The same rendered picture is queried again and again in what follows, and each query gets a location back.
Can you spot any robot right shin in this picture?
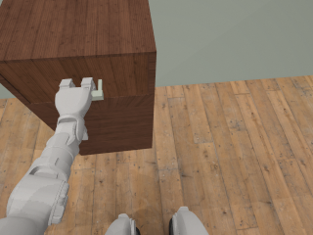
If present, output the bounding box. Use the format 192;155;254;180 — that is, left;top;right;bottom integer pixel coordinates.
177;207;189;213

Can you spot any left robot thigh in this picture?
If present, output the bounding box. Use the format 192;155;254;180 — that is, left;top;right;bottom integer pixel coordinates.
105;217;137;235

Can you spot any cabinet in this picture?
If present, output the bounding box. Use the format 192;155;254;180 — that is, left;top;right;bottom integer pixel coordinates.
0;0;157;156

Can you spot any drawer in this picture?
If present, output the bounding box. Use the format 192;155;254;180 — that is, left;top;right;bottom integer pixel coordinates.
0;55;148;104

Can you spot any robot left hand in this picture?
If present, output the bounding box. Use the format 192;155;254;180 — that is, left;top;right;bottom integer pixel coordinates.
55;77;97;140

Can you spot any left robot forearm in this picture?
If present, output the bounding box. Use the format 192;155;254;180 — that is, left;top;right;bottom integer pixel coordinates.
6;114;85;216

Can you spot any handle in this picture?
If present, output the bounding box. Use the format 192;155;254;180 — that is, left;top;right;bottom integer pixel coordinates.
91;79;104;101

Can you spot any left robot upper arm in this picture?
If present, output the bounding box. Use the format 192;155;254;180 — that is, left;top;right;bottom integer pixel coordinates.
0;174;69;235

